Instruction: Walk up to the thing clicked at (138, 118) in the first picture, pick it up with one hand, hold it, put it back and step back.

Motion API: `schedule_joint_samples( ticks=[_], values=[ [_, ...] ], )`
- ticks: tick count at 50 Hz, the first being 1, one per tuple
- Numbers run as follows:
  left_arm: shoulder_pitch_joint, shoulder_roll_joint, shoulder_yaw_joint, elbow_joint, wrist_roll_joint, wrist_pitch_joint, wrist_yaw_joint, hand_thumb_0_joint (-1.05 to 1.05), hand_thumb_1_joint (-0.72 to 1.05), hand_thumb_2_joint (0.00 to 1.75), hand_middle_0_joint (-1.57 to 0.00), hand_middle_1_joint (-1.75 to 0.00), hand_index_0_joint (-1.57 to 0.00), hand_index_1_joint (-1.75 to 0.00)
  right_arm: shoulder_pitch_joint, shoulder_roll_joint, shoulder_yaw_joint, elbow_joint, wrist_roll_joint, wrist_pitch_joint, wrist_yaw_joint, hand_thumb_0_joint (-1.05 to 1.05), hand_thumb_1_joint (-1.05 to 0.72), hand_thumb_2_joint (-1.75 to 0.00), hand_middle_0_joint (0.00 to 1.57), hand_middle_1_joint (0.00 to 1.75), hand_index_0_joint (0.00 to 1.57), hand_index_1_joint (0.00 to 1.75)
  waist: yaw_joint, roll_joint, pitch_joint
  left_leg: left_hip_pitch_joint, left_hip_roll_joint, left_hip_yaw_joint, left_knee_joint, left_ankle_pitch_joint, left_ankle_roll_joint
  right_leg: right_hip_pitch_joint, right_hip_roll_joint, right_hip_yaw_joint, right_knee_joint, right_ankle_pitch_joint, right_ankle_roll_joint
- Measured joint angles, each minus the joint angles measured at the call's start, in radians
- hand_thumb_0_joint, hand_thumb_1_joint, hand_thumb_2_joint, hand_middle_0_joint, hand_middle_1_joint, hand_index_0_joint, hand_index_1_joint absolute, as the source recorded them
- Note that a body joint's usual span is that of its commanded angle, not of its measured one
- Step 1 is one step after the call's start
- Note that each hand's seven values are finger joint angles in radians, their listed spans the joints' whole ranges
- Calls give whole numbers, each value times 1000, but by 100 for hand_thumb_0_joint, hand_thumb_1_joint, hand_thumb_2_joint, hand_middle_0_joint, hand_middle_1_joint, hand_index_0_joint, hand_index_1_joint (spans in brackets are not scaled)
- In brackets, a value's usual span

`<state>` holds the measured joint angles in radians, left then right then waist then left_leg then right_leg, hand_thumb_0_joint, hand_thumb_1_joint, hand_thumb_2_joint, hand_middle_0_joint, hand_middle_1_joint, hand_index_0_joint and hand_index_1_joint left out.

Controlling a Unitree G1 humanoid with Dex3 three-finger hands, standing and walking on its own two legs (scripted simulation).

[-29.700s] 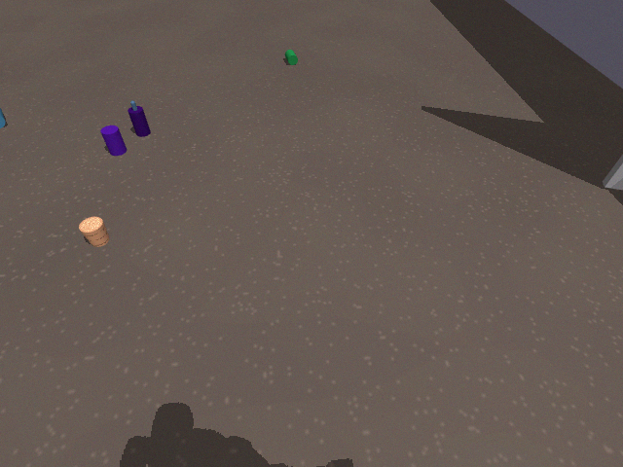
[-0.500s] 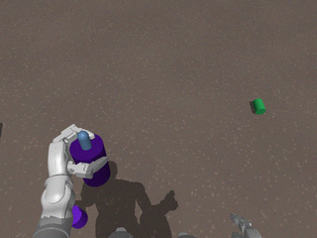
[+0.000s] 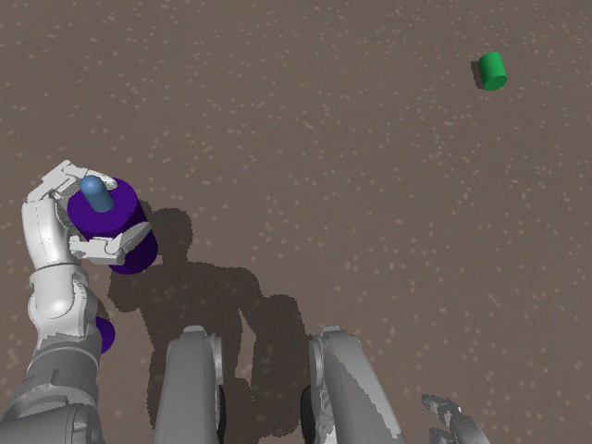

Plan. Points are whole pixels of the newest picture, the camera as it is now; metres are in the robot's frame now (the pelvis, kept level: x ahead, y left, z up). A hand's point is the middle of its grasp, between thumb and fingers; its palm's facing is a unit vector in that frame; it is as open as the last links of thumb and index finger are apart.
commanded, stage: crouch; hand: left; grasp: from the side
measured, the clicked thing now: (113, 221) +0.42 +0.23 -0.07
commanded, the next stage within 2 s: lower in 1.12 s
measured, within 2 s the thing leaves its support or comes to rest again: neither
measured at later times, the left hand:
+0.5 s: hand (131, 236) +0.45 +0.25 -0.20, palm faces +0.26 -0.97 -0.02, open 8.7 cm
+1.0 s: hand (139, 244) +0.47 +0.26 -0.29, palm faces +0.24 -0.97 -0.02, open 8.7 cm
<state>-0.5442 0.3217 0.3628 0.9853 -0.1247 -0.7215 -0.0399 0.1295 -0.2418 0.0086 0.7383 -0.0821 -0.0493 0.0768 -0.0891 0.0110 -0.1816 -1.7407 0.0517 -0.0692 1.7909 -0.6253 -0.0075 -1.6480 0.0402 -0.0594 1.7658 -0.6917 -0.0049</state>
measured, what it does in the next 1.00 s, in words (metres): lowers itself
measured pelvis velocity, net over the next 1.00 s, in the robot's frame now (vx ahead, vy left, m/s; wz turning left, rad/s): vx -0.03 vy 0.00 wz -0.13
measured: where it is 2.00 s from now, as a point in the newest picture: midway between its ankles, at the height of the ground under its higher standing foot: outside the picture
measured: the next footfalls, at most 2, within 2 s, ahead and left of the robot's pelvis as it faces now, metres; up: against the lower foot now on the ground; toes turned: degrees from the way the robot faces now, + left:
none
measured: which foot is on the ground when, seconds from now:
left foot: down 0.00-1.00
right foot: down 0.00-1.00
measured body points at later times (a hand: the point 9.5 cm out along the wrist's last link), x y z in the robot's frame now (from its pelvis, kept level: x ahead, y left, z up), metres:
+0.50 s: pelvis -0.03 +0.00 -0.15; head +0.19 +0.05 +0.24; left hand +0.43 +0.30 -0.20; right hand +0.03 -0.27 -0.27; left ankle +0.07 +0.12 -0.49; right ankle +0.05 -0.12 -0.49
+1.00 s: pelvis -0.03 +0.00 -0.20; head +0.21 +0.07 +0.17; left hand +0.45 +0.31 -0.28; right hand +0.04 -0.28 -0.30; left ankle +0.07 +0.12 -0.49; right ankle +0.05 -0.12 -0.49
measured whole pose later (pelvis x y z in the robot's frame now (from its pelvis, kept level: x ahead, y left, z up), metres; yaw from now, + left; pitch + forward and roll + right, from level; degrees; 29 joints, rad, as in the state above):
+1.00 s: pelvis -0.03 +0.00 -0.20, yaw -7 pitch +26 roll -10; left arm -0.75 0.68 0.62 1.21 -0.08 -0.73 -0.18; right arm 0.04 -0.31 0.22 0.70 -0.20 0.03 0.09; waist -0.21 -0.10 0.07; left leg -2.28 0.05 -0.22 2.46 -0.66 -0.03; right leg -2.15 0.08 -0.17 2.38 -0.72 0.00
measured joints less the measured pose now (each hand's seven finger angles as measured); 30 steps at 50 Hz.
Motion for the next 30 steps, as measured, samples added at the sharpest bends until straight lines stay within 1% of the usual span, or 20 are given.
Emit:
schedule_joint_samples(
  ticks=[4, 7, 13, 20, 27, 30],
  values=[
    [-66, 32, 43, 79, 17, -21, -18, 0, -33, 93, -67, -94, -93, -115, -7, 7, 13, 7, -9, 9, 10, 1, -94, -91, 20, 30, 20, 30, -13, -10, 4, -105, 3, -7, 91, -7, -1, -104, 5, -5, 93, -9, -1],
    [-103, 64, 76, 134, 34, -33, -30, 0, -33, 93, -67, -94, -93, -115, -10, 7, 25, 8, -19, 15, 16, 0, -94, -91, 20, 30, 20, 30, -30, -20, 9, -181, 5, -15, 165, -12, -4, -179, 8, -11, 167, -15, -3],
    [-140, 132, 134, 174, 61, -42, -46, 0, -33, 93, -67, -93, -93, -115, -20, -2, 44, 10, -37, 27, 17, 0, -94, -91, 20, 30, 20, 30, -63, -42, 47, -304, 7, -32, 302, -14, -10, -301, 12, -23, 306, -20, -7],
    [-184, 203, 173, 210, 53, -29, -77, 0, -34, 93, -67, -93, -93, -114, -24, -14, 73, 24, -48, 38, 3, 0, -95, -92, 20, 30, 20, 30, -87, -48, 93, -400, 4, -50, 414, -7, -11, -391, 14, -37, 414, -16, -5],
    [-238, 263, 209, 272, 43, -22, -105, 0, -34, 93, -68, -93, -93, -114, -21, -30, 115, 22, -61, 49, 2, 0, -94, -91, 20, 30, 20, 30, -106, -49, 127, -464, 4, -73, 506, -16, -10, -445, 20, -55, 493, -23, -1],
    [-249, 285, 232, 283, 48, -24, -116, 0, -34, 94, -68, -92, -93, -114, -25, -36, 132, 11, -69, 55, 5, 0, -94, -91, 20, 30, 20, 30, -115, -55, 147, -485, 5, -86, 542, -21, -11, -462, 23, -65, 522, -24, -1]
  ],
)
